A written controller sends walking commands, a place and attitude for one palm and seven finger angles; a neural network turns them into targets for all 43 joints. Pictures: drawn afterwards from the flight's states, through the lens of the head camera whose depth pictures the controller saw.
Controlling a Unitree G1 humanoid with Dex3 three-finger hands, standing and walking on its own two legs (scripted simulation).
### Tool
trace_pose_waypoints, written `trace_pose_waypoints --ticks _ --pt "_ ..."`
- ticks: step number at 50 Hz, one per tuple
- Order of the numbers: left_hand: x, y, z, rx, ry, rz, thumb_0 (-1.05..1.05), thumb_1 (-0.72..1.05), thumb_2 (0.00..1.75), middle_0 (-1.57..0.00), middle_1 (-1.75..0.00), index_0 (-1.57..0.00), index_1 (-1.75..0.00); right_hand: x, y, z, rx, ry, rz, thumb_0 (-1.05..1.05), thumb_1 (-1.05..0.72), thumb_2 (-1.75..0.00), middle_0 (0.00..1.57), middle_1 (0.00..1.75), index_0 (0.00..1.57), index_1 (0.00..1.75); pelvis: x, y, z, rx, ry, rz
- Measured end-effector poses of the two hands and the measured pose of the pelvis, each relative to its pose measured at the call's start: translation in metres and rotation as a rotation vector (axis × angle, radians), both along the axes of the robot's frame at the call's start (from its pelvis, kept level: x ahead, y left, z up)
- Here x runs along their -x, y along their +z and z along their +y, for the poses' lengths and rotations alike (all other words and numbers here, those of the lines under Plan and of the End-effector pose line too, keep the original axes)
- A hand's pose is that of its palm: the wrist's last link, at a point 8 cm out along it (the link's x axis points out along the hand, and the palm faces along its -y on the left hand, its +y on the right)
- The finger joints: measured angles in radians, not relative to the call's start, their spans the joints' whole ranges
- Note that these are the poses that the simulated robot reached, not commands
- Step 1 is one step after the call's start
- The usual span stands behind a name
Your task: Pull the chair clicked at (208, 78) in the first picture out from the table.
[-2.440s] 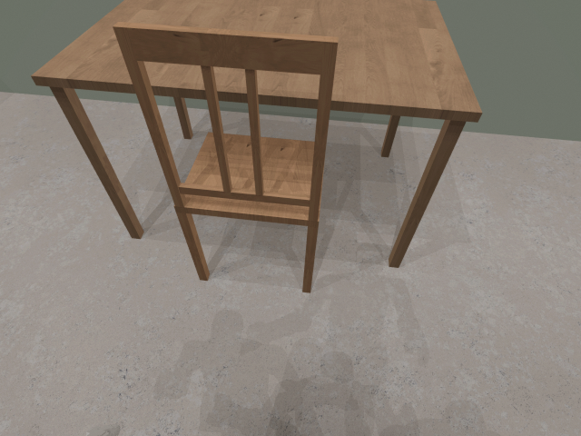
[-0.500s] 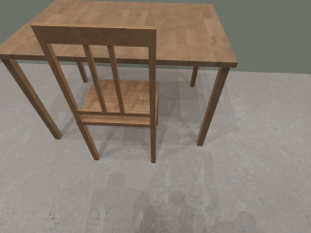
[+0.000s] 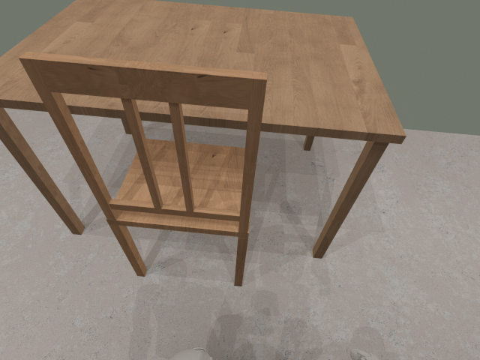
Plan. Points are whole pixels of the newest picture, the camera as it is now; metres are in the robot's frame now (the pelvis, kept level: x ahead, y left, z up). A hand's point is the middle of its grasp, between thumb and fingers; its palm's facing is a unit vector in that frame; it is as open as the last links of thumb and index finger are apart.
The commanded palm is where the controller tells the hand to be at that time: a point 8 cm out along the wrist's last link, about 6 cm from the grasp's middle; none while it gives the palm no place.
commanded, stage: take the last steps up to it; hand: left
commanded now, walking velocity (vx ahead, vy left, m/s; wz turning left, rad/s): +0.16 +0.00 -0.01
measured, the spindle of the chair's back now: (146, 161) +0.53 +0.28 -0.04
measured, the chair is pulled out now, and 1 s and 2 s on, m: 0.00 0.00 0.00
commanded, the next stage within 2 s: come to a stop and stand still in 0.04 s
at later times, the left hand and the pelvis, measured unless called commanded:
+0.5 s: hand out of the picture +0.12 +0.18 -0.15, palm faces +0.00 -0.97 -0.24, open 7.3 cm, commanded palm none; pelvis +0.08 +0.00 +0.02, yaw -1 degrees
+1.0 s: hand out of the picture +0.10 +0.20 -0.15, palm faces +0.06 -0.97 -0.24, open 7.4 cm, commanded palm none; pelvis +0.06 +0.01 +0.02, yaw +1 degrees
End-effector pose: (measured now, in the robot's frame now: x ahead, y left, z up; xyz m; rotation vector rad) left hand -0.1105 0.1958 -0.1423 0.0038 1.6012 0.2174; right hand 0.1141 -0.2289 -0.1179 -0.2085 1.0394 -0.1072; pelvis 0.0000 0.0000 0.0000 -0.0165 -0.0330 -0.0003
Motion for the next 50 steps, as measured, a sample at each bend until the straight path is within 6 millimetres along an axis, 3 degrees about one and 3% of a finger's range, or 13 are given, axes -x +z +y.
trace_pose_waypoints --ticks 5,10,13,17,24,39,44,50 --pt "-0.080 0.001 0.031 -0.040 -0.039 -0.135 0.01 0.90 0.90 -0.20 -0.30 -0.20 -0.30 0.004 0.003 0.015 -0.007 -0.027 0.070 0.00 -0.91 -0.89 0.20 0.30 0.20 0.30 -0.023 0.010 0.009 -0.029 -0.005 -0.013" --pt "-0.156 0.018 0.045 -0.074 -0.072 -0.281 0.00 0.91 0.90 -0.19 -0.30 -0.19 -0.30 0.017 0.003 0.013 -0.002 -0.066 0.164 -0.01 -0.95 -0.89 0.21 0.30 0.20 0.30 -0.044 0.020 0.017 -0.032 -0.002 0.004" --pt "-0.186 0.023 0.046 -0.096 -0.101 -0.312 0.00 0.92 0.90 -0.19 -0.30 -0.19 -0.30 0.025 0.000 0.014 -0.012 -0.082 0.216 -0.01 -0.94 -0.89 0.20 0.30 0.20 0.30 -0.055 0.021 0.016 -0.035 0.002 0.008" --pt "-0.209 0.020 0.043 -0.112 -0.136 -0.317 0.00 0.92 0.90 -0.19 -0.30 -0.19 -0.30 0.031 -0.010 0.017 -0.044 -0.113 0.273 0.00 -0.93 -0.89 0.20 0.30 0.20 0.30 -0.070 0.016 0.008 -0.054 -0.003 0.009" --pt "-0.223 0.026 0.034 -0.113 -0.181 -0.268 0.01 0.93 0.90 -0.20 -0.30 -0.20 -0.30 0.040 -0.013 0.018 -0.084 -0.169 0.333 0.00 -0.93 -0.89 0.20 0.30 0.20 0.30 -0.079 0.021 0.001 -0.035 -0.016 0.013" --pt "-0.231 0.019 0.037 -0.118 -0.177 -0.363 0.00 0.90 0.90 -0.20 -0.30 -0.20 -0.30 0.041 -0.011 0.001 -0.038 -0.148 0.259 0.00 -0.91 -0.89 0.20 0.30 0.20 0.30 -0.063 0.012 0.003 -0.023 0.007 -0.005" --pt "-0.224 0.025 0.044 -0.118 -0.172 -0.387 0.00 0.90 0.90 -0.20 -0.30 -0.20 -0.30 0.033 -0.010 0.006 -0.037 -0.116 0.213 0.00 -0.91 -0.89 0.20 0.30 0.19 0.30 -0.062 0.012 0.012 -0.018 0.013 -0.006" --pt "-0.197 0.029 0.049 -0.129 -0.142 -0.347 0.00 0.90 0.90 -0.20 -0.30 -0.20 -0.30 0.015 -0.011 0.015 -0.054 -0.063 0.189 0.00 -0.92 -0.89 0.20 0.30 0.20 0.30 -0.061 0.015 0.014 -0.025 0.016 -0.005"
